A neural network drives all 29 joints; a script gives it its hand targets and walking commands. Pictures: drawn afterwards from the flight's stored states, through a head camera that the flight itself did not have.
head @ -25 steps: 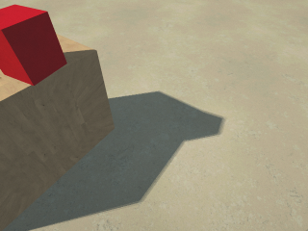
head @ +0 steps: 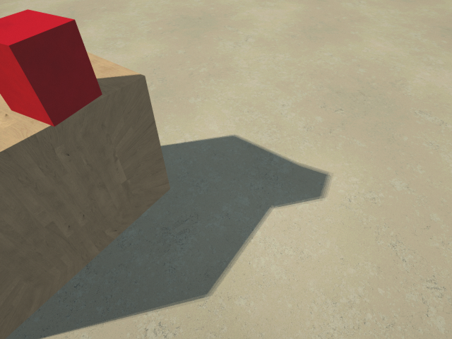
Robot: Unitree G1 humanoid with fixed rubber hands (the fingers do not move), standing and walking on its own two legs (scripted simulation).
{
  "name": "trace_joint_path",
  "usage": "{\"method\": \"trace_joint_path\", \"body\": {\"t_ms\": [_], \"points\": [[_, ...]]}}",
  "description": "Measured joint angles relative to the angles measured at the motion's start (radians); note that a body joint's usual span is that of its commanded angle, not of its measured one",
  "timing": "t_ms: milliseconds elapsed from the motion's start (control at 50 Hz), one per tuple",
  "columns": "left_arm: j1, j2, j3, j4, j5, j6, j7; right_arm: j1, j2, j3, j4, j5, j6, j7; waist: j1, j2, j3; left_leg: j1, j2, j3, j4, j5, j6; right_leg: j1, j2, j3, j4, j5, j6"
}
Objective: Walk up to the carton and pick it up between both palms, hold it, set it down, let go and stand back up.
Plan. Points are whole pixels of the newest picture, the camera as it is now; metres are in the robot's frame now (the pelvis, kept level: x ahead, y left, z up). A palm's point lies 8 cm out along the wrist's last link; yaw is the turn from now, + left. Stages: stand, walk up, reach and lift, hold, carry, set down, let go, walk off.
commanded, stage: stand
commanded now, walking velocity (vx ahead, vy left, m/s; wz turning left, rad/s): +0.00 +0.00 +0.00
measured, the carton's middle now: (41, 67) +0.89 +0.57 +0.07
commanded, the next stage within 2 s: walk up in 0.32 s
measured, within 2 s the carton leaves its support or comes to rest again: neither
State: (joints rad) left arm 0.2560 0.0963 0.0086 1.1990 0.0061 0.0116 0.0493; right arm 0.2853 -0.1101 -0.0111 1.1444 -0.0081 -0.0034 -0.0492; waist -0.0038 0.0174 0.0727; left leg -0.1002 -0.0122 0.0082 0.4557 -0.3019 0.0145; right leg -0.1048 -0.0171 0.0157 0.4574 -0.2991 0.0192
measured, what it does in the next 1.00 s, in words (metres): steps to the left, turning left: left foot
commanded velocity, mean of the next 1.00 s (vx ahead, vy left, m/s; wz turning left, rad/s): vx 0.00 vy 0.00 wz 0.00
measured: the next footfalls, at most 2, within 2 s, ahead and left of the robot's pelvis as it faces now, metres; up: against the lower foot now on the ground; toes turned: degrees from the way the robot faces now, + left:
left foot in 0.84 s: +0.17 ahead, +0.25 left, +0.00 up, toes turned +21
right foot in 1.42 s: +0.46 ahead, +0.17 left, +0.00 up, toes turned +19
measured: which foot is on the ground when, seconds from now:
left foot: down 0.00-0.56, up 0.58-0.82, down 0.84-1.00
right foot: down 0.00-0.86, up 0.88-1.00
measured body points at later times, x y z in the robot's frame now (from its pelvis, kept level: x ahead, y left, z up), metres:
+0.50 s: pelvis +0.00 +0.01 +0.00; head +0.02 +0.01 +0.45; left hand -0.03 +0.21 -0.17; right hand -0.02 -0.19 -0.16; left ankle -0.03 +0.11 -0.74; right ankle -0.03 -0.13 -0.74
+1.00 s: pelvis +0.10 +0.15 -0.04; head +0.09 +0.18 +0.40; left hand +0.12 +0.41 -0.18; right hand +0.24 -0.06 -0.15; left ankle +0.13 +0.24 -0.74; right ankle +0.05 -0.03 -0.64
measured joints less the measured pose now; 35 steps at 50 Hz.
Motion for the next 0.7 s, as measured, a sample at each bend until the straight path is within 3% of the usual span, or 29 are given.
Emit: {"method": "trace_joint_path", "body": {"t_ms": [540,580,620,660,700], "points": [[0.022,0.001,0.002,0.003,0.005,-0.008,0.000,0.013,0.014,-0.004,0.005,-0.001,-0.016,0.005,0.001,-0.019,-0.008,-0.018,-0.013,-0.001,0.000,-0.003,0.015,-0.014,-0.013,-0.001,-0.004,-0.003,0.009],[0.032,-0.003,0.023,-0.075,0.022,-0.018,-0.003,0.044,-0.001,-0.030,-0.051,0.005,-0.006,0.023,-0.005,0.005,-0.018,-0.087,-0.011,-0.033,0.128,-0.096,0.032,-0.026,-0.010,-0.041,0.029,-0.031,0.001],[0.034,-0.002,0.038,-0.143,0.038,-0.039,0.008,0.063,-0.027,-0.048,-0.099,-0.016,0.016,0.041,0.002,0.022,-0.032,-0.199,-0.007,-0.019,0.344,-0.215,0.026,-0.028,-0.023,-0.091,0.057,-0.062,0.005],[0.040,0.000,0.044,-0.189,0.052,-0.058,0.022,0.056,-0.061,-0.064,-0.149,-0.036,0.030,0.059,0.020,0.032,-0.040,-0.303,0.009,0.006,0.506,-0.245,0.014,-0.015,-0.043,-0.127,0.064,-0.080,0.016],[0.055,0.006,0.045,-0.216,0.064,-0.075,0.028,0.028,-0.097,-0.075,-0.202,-0.041,0.029,0.073,0.030,0.040,-0.040,-0.375,0.039,0.013,0.562,-0.232,0.000,0.017,-0.061,-0.155,0.049,-0.086,0.039]]}}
